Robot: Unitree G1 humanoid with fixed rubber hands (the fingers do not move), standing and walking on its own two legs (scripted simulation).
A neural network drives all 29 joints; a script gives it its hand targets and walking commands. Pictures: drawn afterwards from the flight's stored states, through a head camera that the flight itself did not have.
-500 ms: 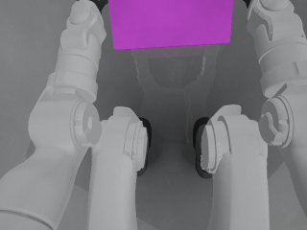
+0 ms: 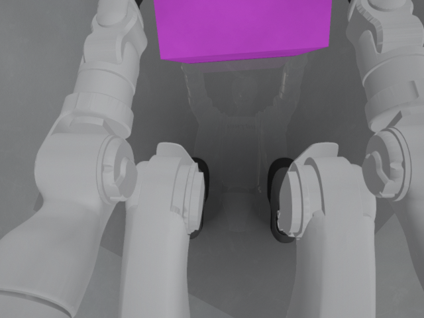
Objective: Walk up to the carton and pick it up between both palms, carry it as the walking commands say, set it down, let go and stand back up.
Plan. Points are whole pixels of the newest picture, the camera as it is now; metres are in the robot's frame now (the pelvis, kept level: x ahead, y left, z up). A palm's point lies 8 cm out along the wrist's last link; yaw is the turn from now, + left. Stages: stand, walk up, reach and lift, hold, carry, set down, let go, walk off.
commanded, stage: set down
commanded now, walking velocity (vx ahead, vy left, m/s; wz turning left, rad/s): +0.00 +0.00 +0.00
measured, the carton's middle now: (239, 7) +0.53 -0.01 -0.24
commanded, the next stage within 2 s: let go in 1.78 s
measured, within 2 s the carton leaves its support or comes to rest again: neither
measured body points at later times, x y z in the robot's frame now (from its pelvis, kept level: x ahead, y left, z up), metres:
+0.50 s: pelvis -0.01 -0.01 +0.01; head +0.36 -0.03 +0.25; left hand +0.53 +0.17 -0.18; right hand +0.54 -0.21 -0.17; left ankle +0.11 +0.11 -0.31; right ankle +0.11 -0.11 -0.31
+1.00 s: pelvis -0.02 -0.01 +0.10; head +0.34 -0.02 +0.35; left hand +0.54 +0.16 -0.03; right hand +0.55 -0.23 -0.03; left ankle +0.11 +0.11 -0.31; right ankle +0.11 -0.11 -0.31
